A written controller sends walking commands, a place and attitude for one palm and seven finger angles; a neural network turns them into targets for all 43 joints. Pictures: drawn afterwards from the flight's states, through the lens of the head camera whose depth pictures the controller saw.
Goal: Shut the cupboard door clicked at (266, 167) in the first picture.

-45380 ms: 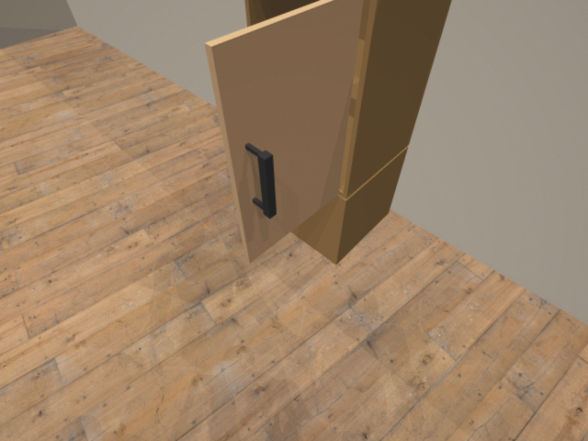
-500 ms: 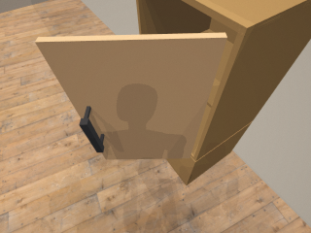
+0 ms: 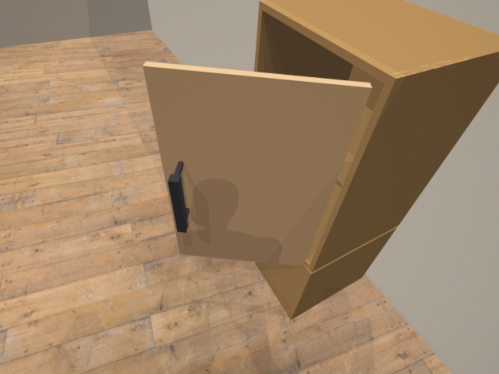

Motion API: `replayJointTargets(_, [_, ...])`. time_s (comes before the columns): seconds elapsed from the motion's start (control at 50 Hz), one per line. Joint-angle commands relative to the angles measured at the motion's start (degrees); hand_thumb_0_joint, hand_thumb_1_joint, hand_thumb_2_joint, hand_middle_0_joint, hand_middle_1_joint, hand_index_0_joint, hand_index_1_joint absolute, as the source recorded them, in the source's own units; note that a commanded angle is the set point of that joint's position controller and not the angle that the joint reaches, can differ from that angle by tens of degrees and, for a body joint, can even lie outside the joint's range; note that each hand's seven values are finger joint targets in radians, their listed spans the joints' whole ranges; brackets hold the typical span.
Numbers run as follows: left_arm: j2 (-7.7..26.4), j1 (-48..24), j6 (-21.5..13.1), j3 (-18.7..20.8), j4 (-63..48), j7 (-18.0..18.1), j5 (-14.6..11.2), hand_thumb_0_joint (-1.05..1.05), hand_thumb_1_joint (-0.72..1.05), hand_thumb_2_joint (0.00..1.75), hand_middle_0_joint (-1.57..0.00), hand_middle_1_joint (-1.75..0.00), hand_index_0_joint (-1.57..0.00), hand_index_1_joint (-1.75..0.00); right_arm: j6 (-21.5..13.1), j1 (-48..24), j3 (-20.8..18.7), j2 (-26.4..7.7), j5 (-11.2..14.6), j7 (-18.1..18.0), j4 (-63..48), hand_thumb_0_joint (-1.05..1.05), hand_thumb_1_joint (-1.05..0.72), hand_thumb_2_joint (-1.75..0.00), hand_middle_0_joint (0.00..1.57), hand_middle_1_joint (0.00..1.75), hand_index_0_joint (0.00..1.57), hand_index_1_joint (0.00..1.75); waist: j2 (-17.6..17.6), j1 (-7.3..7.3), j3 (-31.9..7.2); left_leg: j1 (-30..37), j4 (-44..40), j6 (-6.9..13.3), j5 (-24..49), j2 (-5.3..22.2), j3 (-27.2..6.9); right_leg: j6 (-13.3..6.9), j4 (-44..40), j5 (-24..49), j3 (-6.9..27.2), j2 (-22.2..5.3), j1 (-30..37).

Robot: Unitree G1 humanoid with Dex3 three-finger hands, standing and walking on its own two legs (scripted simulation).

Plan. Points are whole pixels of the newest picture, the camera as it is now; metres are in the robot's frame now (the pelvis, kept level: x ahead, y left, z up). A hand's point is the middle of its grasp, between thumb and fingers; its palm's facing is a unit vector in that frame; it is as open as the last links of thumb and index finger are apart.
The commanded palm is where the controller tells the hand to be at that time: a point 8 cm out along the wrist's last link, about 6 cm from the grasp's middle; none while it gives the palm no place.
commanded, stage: come to a stop and stand still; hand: left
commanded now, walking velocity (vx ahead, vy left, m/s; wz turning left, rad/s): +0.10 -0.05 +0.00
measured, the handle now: (181, 198) +0.48 +0.19 -0.05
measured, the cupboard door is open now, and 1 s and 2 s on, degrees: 56 56 56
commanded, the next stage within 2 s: look again from close up in 0.98 s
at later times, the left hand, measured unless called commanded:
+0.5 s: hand out of the picture +0.02 +0.18 -0.19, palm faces +0.04 -0.99 -0.16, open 7.3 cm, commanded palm none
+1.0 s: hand out of the picture -0.02 +0.22 -0.18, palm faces +0.01 -0.98 -0.19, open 7.4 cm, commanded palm none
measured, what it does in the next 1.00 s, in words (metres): steps on the spot: right foot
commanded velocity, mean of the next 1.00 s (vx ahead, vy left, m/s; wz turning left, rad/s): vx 0.00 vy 0.00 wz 0.00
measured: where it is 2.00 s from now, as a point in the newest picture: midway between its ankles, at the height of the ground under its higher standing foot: outside the picture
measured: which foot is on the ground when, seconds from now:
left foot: down 0.00-1.00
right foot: up 0.00-0.06, down 0.08-1.00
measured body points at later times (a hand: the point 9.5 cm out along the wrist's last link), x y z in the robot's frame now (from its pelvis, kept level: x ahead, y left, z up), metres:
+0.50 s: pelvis +0.02 +0.02 -0.01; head +0.02 +0.05 +0.44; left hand +0.02 +0.23 -0.18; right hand +0.04 -0.21 -0.15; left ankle -0.02 +0.09 -0.74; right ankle -0.02 -0.12 -0.73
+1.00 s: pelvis -0.01 +0.04 +0.00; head -0.01 +0.06 +0.45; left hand -0.02 +0.27 -0.17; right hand -0.01 -0.19 -0.15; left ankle -0.02 +0.09 -0.74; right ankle -0.02 -0.12 -0.74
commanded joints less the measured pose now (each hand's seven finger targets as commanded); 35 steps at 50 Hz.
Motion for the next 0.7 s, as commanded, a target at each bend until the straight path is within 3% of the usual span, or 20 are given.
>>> replayJointTargets(0.0, [1.7,0.25,-3.18,0.22,-3.3,-0.7,-0.03,0.0,0.9,0.9,-0.2,-0.3,-0.2,-0.3,-1.72,0.31,-1.37,-7.93,-0.12,-0.54,-2.81,0.0,-0.9,-0.9,0.2,0.3,0.2,0.3,6.55,-0.15,10.21,-10.86,-11.5,5.1,-10.07,10.51,-11.09,-0.23,-14.23,1.24,-0.17,-0.54,4.16])
replayJointTargets(0.02, [2.37,2.09,-3.68,0.23,-2.45,-0.46,-0.24,0.0,0.9,0.9,-0.2,-0.3,-0.2,-0.3,-1.95,1.41,-1.1,-7.38,0.19,-0.55,-2.44,0.0,-0.9,-0.9,0.2,0.3,0.2,0.3,4.43,0.32,8.67,-11.8,-7.28,4.07,-6.27,8.54,-9.79,-0.88,-19.19,3.57,3.58,-2.0,8.38])
replayJointTargets(0.06, [6.58,7.41,-4.39,0.75,0.09,0.32,-0.51,0.0,0.9,0.9,-0.2,-0.3,-0.2,-0.3,-2.71,1.13,-0.34,-4.37,0.95,-0.55,-3.23,0.0,-0.9,-0.9,0.2,0.3,0.2,0.3,-7.53,1.48,6.11,-18.08,6.68,0.0,-3.92,0.87,0.83,-5.63,-25.52,10.29,19.32,-13.04,15.74])
replayJointTargets(0.1, [8.69,7.93,-4.39,0.77,0.91,0.51,-0.63,0.0,0.9,0.9,-0.2,-0.3,-0.2,-0.3,-2.85,0.63,-0.41,-3.74,0.92,-0.28,-3.42,0.0,-0.9,-0.9,0.2,0.3,0.2,0.3,-5.94,0.72,1.68,-14.86,11.06,-1.53,-10.34,0.27,2.66,-10.83,-26.42,15.51,22.83,-18.61,15.13])
replayJointTargets(0.14, [6.63,3.61,-4.49,0.33,0.81,0.84,-0.72,0.0,0.9,0.9,-0.2,-0.3,-0.2,-0.3,-2.42,1.37,-0.32,-4.0,1.07,-0.3,-1.52,0.0,-0.9,-0.9,0.2,0.3,0.2,0.3,-10.84,-0.58,3.36,-11.04,8.5,-1.46,-7.44,1.91,0.99,-9.65,-25.62,14.97,17.83,-14.15,9.9])
replayJointTargets(0.16, [5.77,1.99,-4.24,-0.02,0.8,0.86,-0.88,0.0,0.9,0.9,-0.2,-0.3,-0.2,-0.3,-2.48,3.3,-0.12,-3.37,1.25,-0.26,-0.24,0.0,-0.9,-0.9,0.2,0.3,0.2,0.3,-9.16,-1.84,3.7,-5.76,1.98,-1.33,-2.33,1.96,1.08,-7.74,-23.78,15.59,14.23,-12.25,6.65])
replayJointTargets(0.18, [4.82,1.29,-4.09,-0.42,0.99,0.82,-1.06,0.0,0.9,0.9,-0.2,-0.3,-0.2,-0.3,-2.77,5.02,0.16,-3.16,1.31,-0.33,1.19,0.0,-0.9,-0.9,0.2,0.3,0.2,0.3,-5.1,-2.4,3.75,-0.48,-2.8,-1.03,3.59,2.45,-0.22,-5.47,-20.95,14.22,10.9,-9.45,3.31])
replayJointTargets(0.22, [2.51,2.12,-3.74,-0.77,0.74,0.81,-0.92,0.0,0.9,0.9,-0.2,-0.3,-0.2,-0.3,-3.48,6.37,-0.02,-5.6,0.94,-0.64,2.45,0.0,-0.9,-0.9,0.2,0.3,0.2,0.3,7.68,-1.48,4.71,-0.26,-6.51,2.0,13.43,9.41,-7.32,-1.66,-14.95,9.54,4.63,-3.4,1.61])
replayJointTargets(0.26, [1.96,2.64,-3.31,-1.1,2.03,1.06,-0.7,0.0,0.9,0.9,-0.2,-0.3,-0.2,-0.3,-3.24,4.32,0.08,-6.03,1.1,-1.03,2.46,0.0,-0.9,-0.9,0.2,0.3,0.2,0.3,11.07,-0.38,7.7,-4.64,-10.16,3.81,13.82,11.52,-9.49,-0.78,-14.93,6.17,2.71,-2.98,4.93])
replayJointTargets(0.28, [4.79,10.63,-5.02,-1.32,7.6,3.26,-0.2,0.0,0.9,0.9,-0.2,-0.3,-0.2,-0.3,-3.17,-4.65,0.11,-8.25,1.88,-0.67,-1.44,0.0,-0.9,-0.9,0.2,0.3,0.2,0.3,5.61,3.33,7.86,-7.63,7.35,0.83,26.69,8.99,-2.71,0.01,-22.4,25.96,6.74,-7.92,4.7])
replayJointTargets(0.3, [7.24,12.41,-6.46,-0.79,7.12,2.88,0.3,0.0,0.9,0.9,-0.2,-0.3,-0.2,-0.3,-3.26,-4.74,1.02,-5.1,1.91,-0.35,-4.45,0.0,-0.9,-0.9,0.2,0.3,0.2,0.3,-0.49,1.68,3.91,-9.21,12.54,-1.37,19.49,4.25,-0.58,-1.26,-20.14,58.88,11.79,-11.92,11.54])
replayJointTargets(0.32, [6.79,9.22,-6.52,-0.93,6.33,2.52,-0.16,0.0,0.9,0.9,-0.2,-0.3,-0.2,-0.3,-3.58,1.92,0.79,-1.98,1.63,-0.57,-2.77,0.0,-0.9,-0.9,0.2,0.3,0.2,0.3,-2.56,-2.35,-0.99,-8.16,8.66,-1.83,4.3,2.43,0.66,-3.03,-14.97,69.77,11.1,-14.68,14.74])
replayJointTargets(0.34, [5.73,7.14,-6.76,-1.41,6.19,2.59,-0.41,0.0,0.9,0.9,-0.2,-0.3,-0.2,-0.3,-3.79,5.76,0.27,-2.53,1.41,-0.84,-1.06,0.0,-0.9,-0.9,0.2,0.3,0.2,0.3,-4.62,-3.27,-6.73,-5.85,3.33,-1.39,7.8,2.52,0.25,-2.73,-10.46,71.91,7.79,-12.89,18.47])
replayJointTargets(0.38, [4.63,6.53,-6.26,-1.63,5.06,2.72,-0.8,0.0,0.9,0.9,-0.2,-0.3,-0.2,-0.3,-4.13,6.28,-0.36,-5.1,1.51,-1.09,-0.17,0.0,-0.9,-0.9,0.2,0.3,0.2,0.3,2.94,-2.39,-10.67,0.59,4.09,-0.38,29.79,5.17,-1.73,-1.47,-7.84,55.24,5.6,-9.42,16.39])
replayJointTargets(0.4, [4.26,6.02,-5.78,-1.7,4.8,2.83,-0.65,0.0,0.9,0.9,-0.2,-0.3,-0.2,-0.3,-4.04,5.97,-0.47,-5.34,1.51,-1.45,0.49,0.0,-0.9,-0.9,0.2,0.3,0.2,0.3,6.44,-1.87,-8.08,1.59,4.71,-0.21,38.62,7.11,-2.17,-1.35,-8.85,44.16,4.64,-8.04,13.11])
replayJointTargets(0.44, [2.8,4.87,-4.68,-1.84,4.58,2.81,-0.55,0.0,0.9,0.9,-0.2,-0.3,-0.2,-0.3,-3.42,4.45,-0.28,-6.05,1.27,-1.81,-0.27,0.0,-0.9,-0.9,0.2,0.3,0.2,0.3,7.92,-1.26,-1.35,0.28,2.56,0.38,41.13,8.48,-4.12,-1.13,-11.08,24.08,3.22,-5.71,8.32])
replayJointTargets(0.48, [2.1,4.62,-3.93,-2.02,4.7,2.66,-0.46,0.0,0.9,0.9,-0.2,-0.3,-0.2,-0.3,-3.16,3.21,-0.11,-6.16,1.2,-1.78,-0.98,0.0,-0.9,-0.9,0.2,0.3,0.2,0.3,6.77,-0.64,3.86,-3.21,-0.13,0.8,35.4,8.59,-5.15,-0.96,-13.28,15.89,3.02,-4.76,6.57])
replayJointTargets(0.54, [2.81,4.52,-3.47,-2.09,4.35,2.37,-0.41,0.0,0.9,0.9,-0.2,-0.3,-0.2,-0.3,-2.96,2.36,0.13,-5.9,1.16,-1.47,-1.66,0.0,-0.9,-0.9,0.2,0.3,0.2,0.3,5.0,-0.49,7.0,-6.52,-3.15,0.31,23.89,6.82,-5.36,-1.36,-14.88,15.82,4.66,-5.5,6.33])
replayJointTargets(0.62, [3.17,4.19,-2.85,-1.99,3.42,2.11,-0.33,0.0,0.9,0.9,-0.2,-0.3,-0.2,-0.3,-3.09,0.86,-0.25,-7.18,1.1,-1.07,-2.05,0.0,-0.9,-0.9,0.2,0.3,0.2,0.3,1.0,-0.13,5.03,-6.18,-5.8,0.84,16.78,7.07,-6.48,-0.51,-15.31,13.41,3.96,-5.25,7.52])
replayJointTargets(0.68, [3.7,3.01,-2.67,-2.0,2.57,1.85,-0.35,0.0,0.9,0.9,-0.2,-0.3,-0.2,-0.3,-3.09,0.5,-0.39,-8.18,1.01,-0.89,-1.92,0.0,-0.9,-0.9,0.2,0.3,0.2,0.3,2.18,-0.51,5.35,-5.57,-8.6,0.63,10.29,7.22,-7.28,-0.24,-15.85,11.94,3.94,-5.37,6.48])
